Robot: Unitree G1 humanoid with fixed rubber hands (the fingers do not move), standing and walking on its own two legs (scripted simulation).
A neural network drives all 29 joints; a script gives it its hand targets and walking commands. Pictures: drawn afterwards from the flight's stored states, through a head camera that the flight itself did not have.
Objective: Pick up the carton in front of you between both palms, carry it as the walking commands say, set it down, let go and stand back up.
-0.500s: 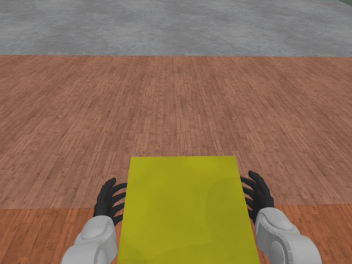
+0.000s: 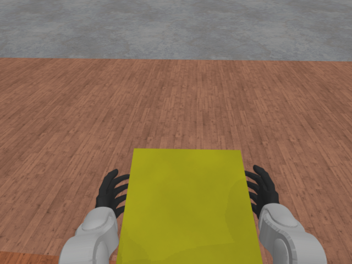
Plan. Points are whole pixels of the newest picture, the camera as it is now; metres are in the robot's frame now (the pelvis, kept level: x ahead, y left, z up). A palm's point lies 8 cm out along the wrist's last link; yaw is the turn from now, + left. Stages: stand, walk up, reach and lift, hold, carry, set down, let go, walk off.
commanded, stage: carry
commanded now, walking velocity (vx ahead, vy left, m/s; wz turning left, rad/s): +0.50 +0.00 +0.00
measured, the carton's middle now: (185, 219) +0.24 +0.01 +0.02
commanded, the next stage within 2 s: none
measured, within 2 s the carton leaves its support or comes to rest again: neither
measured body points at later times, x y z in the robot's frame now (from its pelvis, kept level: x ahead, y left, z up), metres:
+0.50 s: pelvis +0.32 +0.05 -0.01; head +0.38 +0.05 +0.44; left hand +0.69 +0.19 +0.07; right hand +0.67 -0.13 +0.08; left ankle +0.24 +0.11 -0.75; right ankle +0.43 -0.09 -0.71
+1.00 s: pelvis +0.68 +0.01 -0.05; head +0.74 +0.00 +0.40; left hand +1.03 +0.16 +0.04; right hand +1.04 -0.15 +0.03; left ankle +0.82 +0.10 -0.76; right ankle +0.53 -0.03 -0.77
